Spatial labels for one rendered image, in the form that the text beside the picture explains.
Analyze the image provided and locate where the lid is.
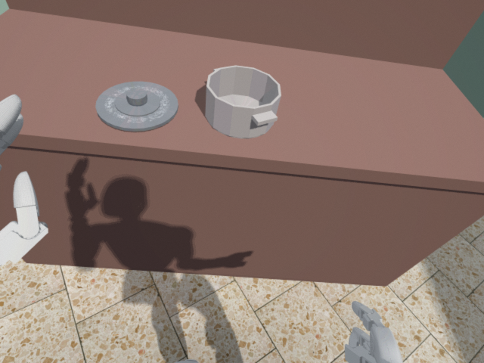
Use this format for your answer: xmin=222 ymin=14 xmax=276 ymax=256
xmin=95 ymin=82 xmax=178 ymax=132

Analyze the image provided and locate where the knob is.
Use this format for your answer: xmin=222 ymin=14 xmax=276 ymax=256
xmin=126 ymin=88 xmax=147 ymax=105

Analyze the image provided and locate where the table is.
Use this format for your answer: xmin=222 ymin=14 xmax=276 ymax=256
xmin=0 ymin=0 xmax=484 ymax=287

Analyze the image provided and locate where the pot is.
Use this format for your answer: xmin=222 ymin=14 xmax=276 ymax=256
xmin=205 ymin=65 xmax=281 ymax=138

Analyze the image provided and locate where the robot left hand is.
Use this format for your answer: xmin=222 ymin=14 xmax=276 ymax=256
xmin=0 ymin=95 xmax=48 ymax=266

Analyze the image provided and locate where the robot right hand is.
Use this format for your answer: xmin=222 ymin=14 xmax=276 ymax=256
xmin=345 ymin=301 xmax=403 ymax=363

